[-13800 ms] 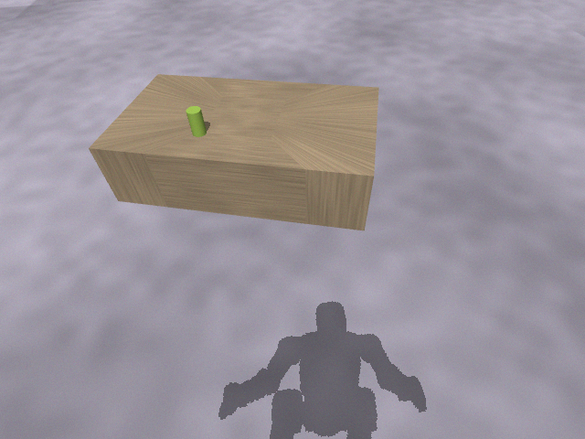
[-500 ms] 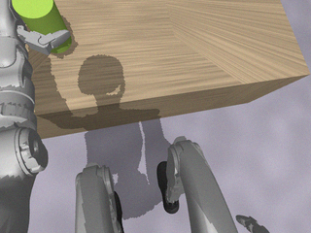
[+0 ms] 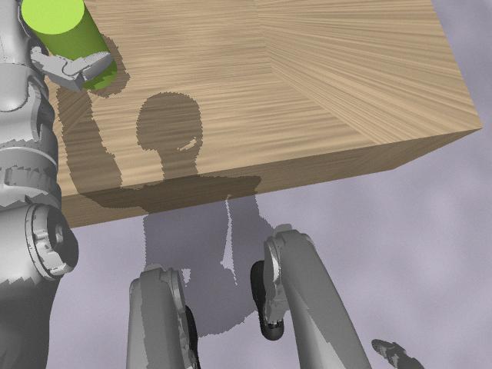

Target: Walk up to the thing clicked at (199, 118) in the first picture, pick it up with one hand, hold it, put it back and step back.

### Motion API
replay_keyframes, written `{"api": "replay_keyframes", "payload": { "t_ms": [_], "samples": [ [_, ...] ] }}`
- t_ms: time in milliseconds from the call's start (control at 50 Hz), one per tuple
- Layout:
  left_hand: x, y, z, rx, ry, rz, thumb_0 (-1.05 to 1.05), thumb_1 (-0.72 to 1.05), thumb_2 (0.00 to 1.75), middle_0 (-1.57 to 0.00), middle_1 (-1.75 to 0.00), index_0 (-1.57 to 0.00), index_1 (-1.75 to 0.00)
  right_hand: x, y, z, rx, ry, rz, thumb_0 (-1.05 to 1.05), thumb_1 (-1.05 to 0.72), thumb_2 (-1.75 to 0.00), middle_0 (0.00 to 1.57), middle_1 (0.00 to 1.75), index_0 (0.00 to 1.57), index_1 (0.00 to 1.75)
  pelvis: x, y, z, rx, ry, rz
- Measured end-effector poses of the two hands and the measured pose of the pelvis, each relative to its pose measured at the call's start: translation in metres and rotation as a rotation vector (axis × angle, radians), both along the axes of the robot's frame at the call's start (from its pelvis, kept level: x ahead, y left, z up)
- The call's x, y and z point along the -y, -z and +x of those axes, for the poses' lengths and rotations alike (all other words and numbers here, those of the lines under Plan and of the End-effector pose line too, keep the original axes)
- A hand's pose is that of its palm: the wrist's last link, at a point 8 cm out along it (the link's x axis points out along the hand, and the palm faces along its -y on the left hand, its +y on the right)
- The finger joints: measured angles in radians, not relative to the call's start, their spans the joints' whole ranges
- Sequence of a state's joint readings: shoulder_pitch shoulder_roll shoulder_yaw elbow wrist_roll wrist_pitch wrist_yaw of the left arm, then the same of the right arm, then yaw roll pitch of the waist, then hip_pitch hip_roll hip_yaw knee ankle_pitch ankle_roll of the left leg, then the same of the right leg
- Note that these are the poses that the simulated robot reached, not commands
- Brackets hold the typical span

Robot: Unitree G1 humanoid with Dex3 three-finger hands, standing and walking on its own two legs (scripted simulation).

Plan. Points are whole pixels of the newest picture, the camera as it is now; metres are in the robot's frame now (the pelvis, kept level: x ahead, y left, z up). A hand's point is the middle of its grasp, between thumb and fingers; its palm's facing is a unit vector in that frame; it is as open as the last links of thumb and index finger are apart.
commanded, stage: settle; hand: left
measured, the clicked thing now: (77, 43) +0.59 +0.13 +0.02
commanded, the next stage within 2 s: lift in 0.08 s
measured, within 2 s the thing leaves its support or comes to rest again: neither
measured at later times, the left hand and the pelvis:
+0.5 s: hand (58, 34) +0.58 +0.14 +0.05, palm faces -0.03 -1.00 -0.02, open 9.7 cm; pelvis +0.00 +0.00 +0.03, yaw +0 degrees
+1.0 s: hand out of the picture +0.49 +0.15 +0.16, palm faces -0.02 -1.00 -0.01, open 9.7 cm; pelvis +0.02 +0.00 +0.13, yaw +0 degrees
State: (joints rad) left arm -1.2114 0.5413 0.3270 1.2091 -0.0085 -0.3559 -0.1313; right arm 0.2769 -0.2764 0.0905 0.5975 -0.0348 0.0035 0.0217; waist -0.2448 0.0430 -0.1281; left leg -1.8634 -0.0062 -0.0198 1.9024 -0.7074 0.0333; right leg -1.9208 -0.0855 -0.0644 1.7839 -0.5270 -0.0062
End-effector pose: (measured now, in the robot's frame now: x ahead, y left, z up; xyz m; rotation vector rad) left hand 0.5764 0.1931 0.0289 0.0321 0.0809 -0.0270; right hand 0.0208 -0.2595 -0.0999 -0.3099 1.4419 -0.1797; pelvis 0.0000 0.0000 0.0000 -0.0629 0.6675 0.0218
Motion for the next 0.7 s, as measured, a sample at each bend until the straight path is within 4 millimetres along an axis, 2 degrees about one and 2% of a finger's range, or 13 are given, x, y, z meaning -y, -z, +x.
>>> {"api": "replay_keyframes", "payload": {
  "t_ms": [380, 520, 700],
  "samples": [
    [-0.004, -0.006, -0.011, -0.003, 0.015, -0.001, -0.08, -0.53, 1.11, -0.76, -1.18, -0.84, -1.25, 0.0, -0.015, -0.002, 0.005, 0.009, -0.006, 0.01, -0.93, -0.9, 0.2, 0.3, 0.2, 0.3, -0.001, -0.014, 0.0, 0.01, 0.004, 0.0],
    [-0.005, -0.031, -0.021, -0.007, 0.001, -0.012, -0.08, -0.53, 1.11, -0.76, -1.19, -0.84, -1.26, -0.003, -0.028, 0.006, 0.033, 0.018, 0.006, 0.01, -0.93, -0.9, 0.2, 0.3, 0.2, 0.3, -0.001, -0.032, 0.004, 0.037, 0.005, 0.002],
    [-0.008, -0.068, -0.042, -0.01, 0.001, -0.009, -0.08, -0.52, 1.11, -0.75, -1.2, -0.83, -1.26, -0.003, -0.058, 0.022, 0.097, 0.016, 0.01, 0.01, -0.92, -0.9, 0.2, 0.3, 0.2, 0.3, -0.001, -0.064, 0.009, 0.085, 0.007, 0.003]
  ]
}}
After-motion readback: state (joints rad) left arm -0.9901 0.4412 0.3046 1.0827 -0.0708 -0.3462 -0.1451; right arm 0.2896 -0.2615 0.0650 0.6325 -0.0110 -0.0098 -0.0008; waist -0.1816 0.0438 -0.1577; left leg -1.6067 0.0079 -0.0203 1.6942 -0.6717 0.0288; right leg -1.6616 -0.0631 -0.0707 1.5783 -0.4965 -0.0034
